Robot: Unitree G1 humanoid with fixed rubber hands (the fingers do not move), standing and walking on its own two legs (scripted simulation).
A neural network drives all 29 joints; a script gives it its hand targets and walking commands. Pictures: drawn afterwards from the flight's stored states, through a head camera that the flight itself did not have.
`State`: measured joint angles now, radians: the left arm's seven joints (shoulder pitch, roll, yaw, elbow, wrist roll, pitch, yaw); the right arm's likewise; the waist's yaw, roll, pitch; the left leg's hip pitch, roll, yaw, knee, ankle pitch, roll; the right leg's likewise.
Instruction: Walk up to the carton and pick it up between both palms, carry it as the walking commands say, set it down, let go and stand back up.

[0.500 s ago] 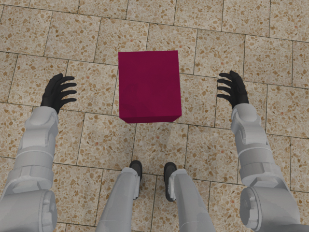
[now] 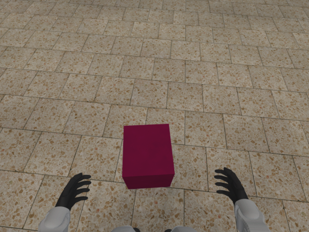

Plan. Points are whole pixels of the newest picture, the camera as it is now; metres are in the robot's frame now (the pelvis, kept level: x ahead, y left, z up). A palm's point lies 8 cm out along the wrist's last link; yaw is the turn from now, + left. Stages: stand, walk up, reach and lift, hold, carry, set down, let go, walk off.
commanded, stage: let go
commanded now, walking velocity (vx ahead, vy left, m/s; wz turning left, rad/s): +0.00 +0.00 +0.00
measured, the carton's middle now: (147, 157) +0.51 +0.03 -0.62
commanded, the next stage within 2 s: stand in 0.52 s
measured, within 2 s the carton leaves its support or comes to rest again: neither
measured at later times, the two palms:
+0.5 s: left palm (66, 208) +0.18 +0.22 -0.05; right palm (247, 206) +0.18 -0.23 -0.06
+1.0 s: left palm out of the picture +0.12 +0.24 -0.10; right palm (249, 214) +0.17 -0.26 -0.11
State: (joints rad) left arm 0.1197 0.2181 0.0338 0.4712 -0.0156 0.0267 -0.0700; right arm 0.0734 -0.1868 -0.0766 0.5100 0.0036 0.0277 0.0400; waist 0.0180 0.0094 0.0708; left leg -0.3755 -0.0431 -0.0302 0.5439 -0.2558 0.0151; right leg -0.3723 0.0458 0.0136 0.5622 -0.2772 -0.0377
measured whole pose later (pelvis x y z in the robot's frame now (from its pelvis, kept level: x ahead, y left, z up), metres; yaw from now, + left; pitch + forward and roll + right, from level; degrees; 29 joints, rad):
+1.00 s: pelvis +0.06 -0.02 +0.00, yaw +4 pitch +2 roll +1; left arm 0.36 0.27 -0.02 0.70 0.03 -0.05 0.03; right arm 0.33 -0.23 -0.01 0.76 -0.03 -0.04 -0.02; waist 0.02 -0.01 -0.13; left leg -0.25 -0.05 -0.11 0.57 -0.36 0.00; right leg -0.21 0.04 -0.06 0.56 -0.39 -0.07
